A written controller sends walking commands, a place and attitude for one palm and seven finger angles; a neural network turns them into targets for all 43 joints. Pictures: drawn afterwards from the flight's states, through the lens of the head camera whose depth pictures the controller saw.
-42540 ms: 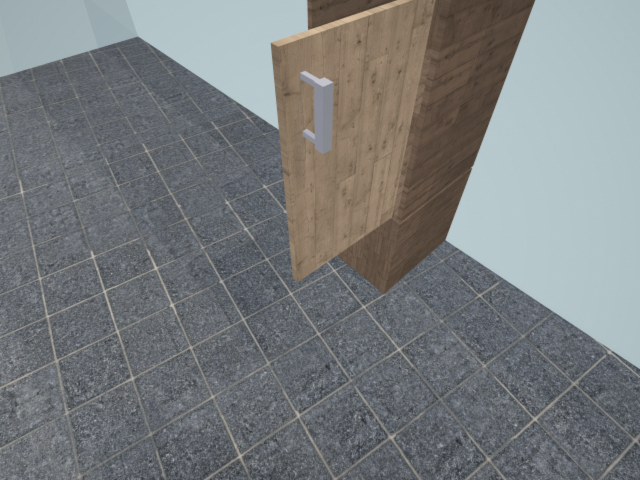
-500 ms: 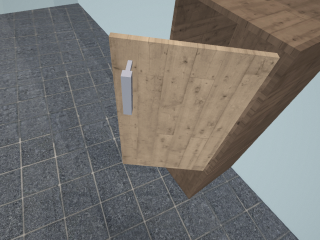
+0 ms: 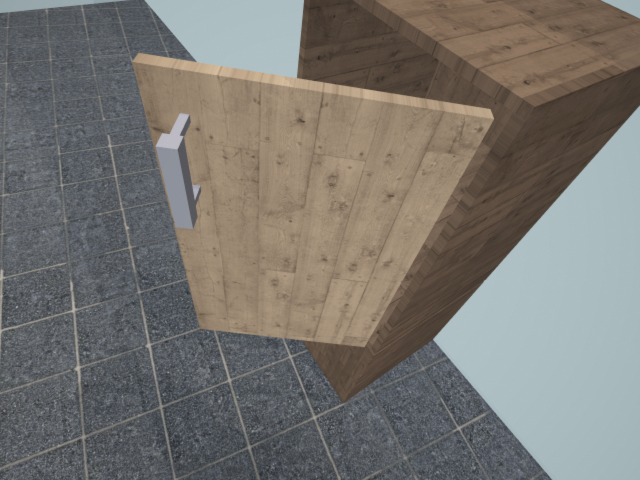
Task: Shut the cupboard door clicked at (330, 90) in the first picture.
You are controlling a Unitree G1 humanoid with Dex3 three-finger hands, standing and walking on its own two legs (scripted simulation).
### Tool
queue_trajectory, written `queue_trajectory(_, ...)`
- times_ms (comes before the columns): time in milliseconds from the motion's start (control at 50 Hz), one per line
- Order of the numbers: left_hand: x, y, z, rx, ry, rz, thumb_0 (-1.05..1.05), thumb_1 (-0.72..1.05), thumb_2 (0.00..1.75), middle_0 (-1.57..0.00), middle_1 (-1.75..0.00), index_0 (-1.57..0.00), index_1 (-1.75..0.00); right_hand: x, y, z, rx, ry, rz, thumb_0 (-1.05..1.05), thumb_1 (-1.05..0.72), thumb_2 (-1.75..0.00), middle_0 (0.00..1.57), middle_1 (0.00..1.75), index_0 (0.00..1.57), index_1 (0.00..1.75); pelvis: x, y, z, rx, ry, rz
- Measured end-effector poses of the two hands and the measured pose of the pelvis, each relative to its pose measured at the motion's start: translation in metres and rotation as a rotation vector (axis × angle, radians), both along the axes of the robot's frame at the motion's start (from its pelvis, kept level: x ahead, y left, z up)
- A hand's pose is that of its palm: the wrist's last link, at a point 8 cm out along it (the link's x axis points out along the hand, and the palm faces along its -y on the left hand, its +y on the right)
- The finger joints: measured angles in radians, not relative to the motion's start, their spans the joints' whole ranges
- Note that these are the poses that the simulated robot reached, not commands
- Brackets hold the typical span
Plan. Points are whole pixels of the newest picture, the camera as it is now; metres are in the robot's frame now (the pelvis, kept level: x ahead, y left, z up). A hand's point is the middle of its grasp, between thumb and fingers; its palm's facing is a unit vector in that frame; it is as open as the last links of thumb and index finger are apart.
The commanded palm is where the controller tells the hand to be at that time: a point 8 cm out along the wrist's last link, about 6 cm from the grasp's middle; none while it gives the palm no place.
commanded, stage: come to a stop and stand still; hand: left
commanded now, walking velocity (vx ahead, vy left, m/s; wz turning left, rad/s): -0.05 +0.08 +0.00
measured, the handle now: (184, 173) +0.40 +0.21 +0.15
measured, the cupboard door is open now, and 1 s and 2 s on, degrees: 52 52 52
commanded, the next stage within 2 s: look again from close up in 0.90 s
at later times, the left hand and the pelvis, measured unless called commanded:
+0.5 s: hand out of the picture -0.03 +0.10 -0.16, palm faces +0.03 -0.98 -0.18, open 7.3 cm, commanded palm none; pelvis -0.03 -0.07 +0.02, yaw +0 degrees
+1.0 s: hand out of the picture -0.06 +0.05 -0.16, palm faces +0.07 -0.99 -0.12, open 7.4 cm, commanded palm none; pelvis -0.03 -0.09 +0.02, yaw +1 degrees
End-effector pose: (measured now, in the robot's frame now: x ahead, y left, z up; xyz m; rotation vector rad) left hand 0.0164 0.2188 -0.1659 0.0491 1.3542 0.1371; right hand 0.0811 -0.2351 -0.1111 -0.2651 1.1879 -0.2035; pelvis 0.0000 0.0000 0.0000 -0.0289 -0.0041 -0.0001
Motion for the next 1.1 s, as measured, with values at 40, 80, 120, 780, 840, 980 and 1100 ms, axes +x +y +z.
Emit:
queue_trajectory(40, -0.004, -0.005, 0.003, -0.001, 0.018, 0.002, 0.01, 0.93, 0.9, -0.19, -0.3, -0.2, -0.3, 0.0, 0.006, 0.003, 0.013, -0.004, 0.011, 0.0, -0.91, -0.9, 0.2, 0.3, 0.2, 0.3, 0.002, -0.002, 0.004, 0.002, -0.009, -0.006)
queue_trajectory(80, -0.008, -0.007, 0.008, 0.002, 0.03, 0.008, 0.01, 0.94, 0.9, -0.2, -0.3, -0.2, -0.3, -0.002, 0.012, 0.002, 0.032, 0.001, 0.018, 0.0, -0.91, -0.9, 0.2, 0.3, 0.2, 0.3, 0.001, -0.003, 0.008, 0.001, -0.011, 0.0)
queue_trajectory(120, -0.013, -0.008, 0.015, 0.011, 0.037, 0.012, 0.01, 0.94, 0.9, -0.2, -0.3, -0.2, -0.3, -0.002, 0.011, 0.003, 0.039, -0.005, 0.012, -0.01, -0.94, -0.9, 0.2, 0.3, 0.2, 0.3, -0.002, -0.005, 0.012, 0.002, -0.008, 0.005)
queue_trajectory(780, -0.072, -0.105, 0.032, 0.022, 0.084, -0.008, 0.01, 0.92, 0.9, -0.19, -0.3, -0.2, -0.3, -0.145, -0.061, -0.018, 0.155, 0.291, -0.082, 0.0, -0.91, -0.9, 0.2, 0.3, 0.2, 0.3, -0.033, -0.09, 0.018, 0.029, -0.024, 0.019)
queue_trajectory(840, -0.076, -0.11, 0.031, 0.011, 0.097, -0.002, 0.0, 0.91, 0.9, -0.19, -0.3, -0.2, -0.3, -0.146, -0.058, -0.018, 0.161, 0.296, -0.086, 0.0, -0.91, -0.9, 0.2, 0.3, 0.2, 0.3, -0.032, -0.091, 0.018, 0.028, -0.021, 0.019)
queue_trajectory(980, -0.078, -0.115, 0.029, -0.004, 0.111, 0.011, 0.0, 0.91, 0.9, -0.19, -0.3, -0.2, -0.3, -0.134, -0.051, -0.017, 0.165, 0.276, -0.08, 0.0, -0.91, -0.9, 0.2, 0.3, 0.2, 0.3, -0.027, -0.09, 0.018, 0.028, -0.015, 0.02)
queue_trajectory(1100, -0.073, -0.103, 0.028, 0.013, 0.095, -0.025, 0.0, 0.91, 0.9, -0.2, -0.3, -0.2, -0.3, -0.118, -0.056, -0.024, 0.138, 0.221, -0.08, 0.02, -0.93, -0.9, 0.2, 0.3, 0.2, 0.3, -0.025, -0.076, 0.011, 0.006, -0.001, 0.006)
